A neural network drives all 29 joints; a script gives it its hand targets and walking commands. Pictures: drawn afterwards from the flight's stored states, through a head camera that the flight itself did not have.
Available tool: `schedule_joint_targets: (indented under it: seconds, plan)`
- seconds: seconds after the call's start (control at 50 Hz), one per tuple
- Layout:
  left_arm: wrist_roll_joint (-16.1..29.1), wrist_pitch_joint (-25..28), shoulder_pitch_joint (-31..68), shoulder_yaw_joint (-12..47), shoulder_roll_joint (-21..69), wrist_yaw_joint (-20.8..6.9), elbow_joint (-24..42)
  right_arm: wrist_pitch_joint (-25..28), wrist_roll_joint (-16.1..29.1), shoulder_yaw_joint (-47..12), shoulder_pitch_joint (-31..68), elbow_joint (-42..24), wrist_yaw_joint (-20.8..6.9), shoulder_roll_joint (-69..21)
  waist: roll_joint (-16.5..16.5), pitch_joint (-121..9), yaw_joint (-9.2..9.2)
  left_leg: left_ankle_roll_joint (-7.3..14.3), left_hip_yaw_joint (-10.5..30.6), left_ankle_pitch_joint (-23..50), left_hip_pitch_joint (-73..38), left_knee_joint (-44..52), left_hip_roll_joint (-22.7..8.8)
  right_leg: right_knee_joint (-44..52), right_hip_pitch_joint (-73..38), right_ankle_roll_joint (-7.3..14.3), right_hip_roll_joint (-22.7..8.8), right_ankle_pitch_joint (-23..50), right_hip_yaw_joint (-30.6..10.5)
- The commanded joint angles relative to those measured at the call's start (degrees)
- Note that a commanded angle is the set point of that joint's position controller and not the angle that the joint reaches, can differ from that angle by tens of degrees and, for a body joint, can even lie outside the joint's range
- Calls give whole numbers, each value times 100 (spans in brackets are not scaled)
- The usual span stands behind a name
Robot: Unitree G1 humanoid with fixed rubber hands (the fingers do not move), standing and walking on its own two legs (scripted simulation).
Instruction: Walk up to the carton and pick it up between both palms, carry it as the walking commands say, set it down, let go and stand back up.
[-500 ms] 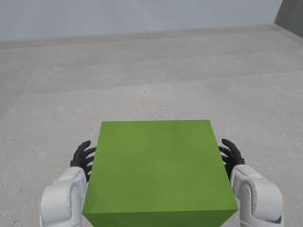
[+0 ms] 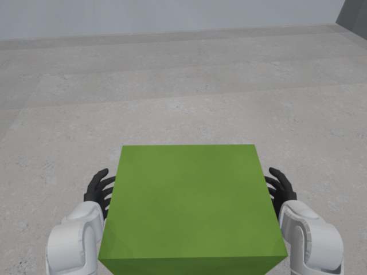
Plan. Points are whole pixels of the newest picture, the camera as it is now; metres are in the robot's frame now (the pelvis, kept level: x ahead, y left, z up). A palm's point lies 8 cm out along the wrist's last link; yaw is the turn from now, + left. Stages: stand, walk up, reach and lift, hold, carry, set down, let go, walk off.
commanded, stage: carry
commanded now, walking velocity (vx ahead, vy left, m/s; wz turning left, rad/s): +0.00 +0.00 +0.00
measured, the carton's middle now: (188, 221) +0.25 +0.00 +0.01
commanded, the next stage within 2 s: hold in 1.24 s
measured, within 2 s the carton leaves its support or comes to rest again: neither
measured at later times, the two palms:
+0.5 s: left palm (97, 198) +0.27 +0.18 +0.08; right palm (276, 198) +0.26 -0.18 +0.07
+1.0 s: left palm (100, 195) +0.28 +0.18 +0.07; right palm (273, 194) +0.27 -0.18 +0.07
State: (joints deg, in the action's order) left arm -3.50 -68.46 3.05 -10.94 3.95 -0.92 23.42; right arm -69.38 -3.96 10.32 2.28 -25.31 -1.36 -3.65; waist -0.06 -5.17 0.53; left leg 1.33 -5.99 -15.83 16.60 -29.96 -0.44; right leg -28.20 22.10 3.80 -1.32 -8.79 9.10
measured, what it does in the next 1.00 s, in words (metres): stands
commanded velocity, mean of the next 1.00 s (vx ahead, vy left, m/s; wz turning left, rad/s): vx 0.00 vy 0.00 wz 0.00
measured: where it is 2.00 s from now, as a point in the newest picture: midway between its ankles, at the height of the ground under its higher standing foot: outside the picture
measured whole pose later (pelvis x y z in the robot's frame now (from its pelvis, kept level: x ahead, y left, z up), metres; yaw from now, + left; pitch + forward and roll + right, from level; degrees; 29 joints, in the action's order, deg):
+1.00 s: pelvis +0.02 +0.01 +0.00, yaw +0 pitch +3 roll +0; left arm -5.2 -58.2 4.2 -11.3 4.0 -1.8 13.1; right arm -59.3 -5.3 11.2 3.7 -15.0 -2.0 -4.2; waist -0.2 -6.0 0.5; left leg 1.5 -6.6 -17.8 15.0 -29.5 -0.4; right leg -29.5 21.6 3.0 -1.4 -11.3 8.2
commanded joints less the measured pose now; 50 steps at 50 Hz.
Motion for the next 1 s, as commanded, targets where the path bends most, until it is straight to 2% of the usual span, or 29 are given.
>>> schedule_joint_targets:
  seconds: [0.0, 0.3, 0.98]
  plan:
    - [1910, -48, 2548, 4368, 4205, -1080, 626, 56, 1917, -4330, 2595, -688, -950, -4052, -1, -1095, 15, 21, 766, 213, 74, 637, -746, 341, -930, -101, -778, 194, -958]
    - [1766, 173, 2543, 4246, 4183, -1065, 437, 263, 1804, -4187, 2639, -438, -957, -4055, 25, -1194, 9, 59, 705, 626, -133, 537, -728, 131, -985, -78, -794, 727, -943]
    - [1257, 1084, 2520, 3646, 3778, -944, -383, 1182, 1230, -3537, 2640, 368, -842, -3742, 35, -1327, -10, 61, 630, 573, -174, 558, -724, 218, -1019, -63, -800, 905, -974]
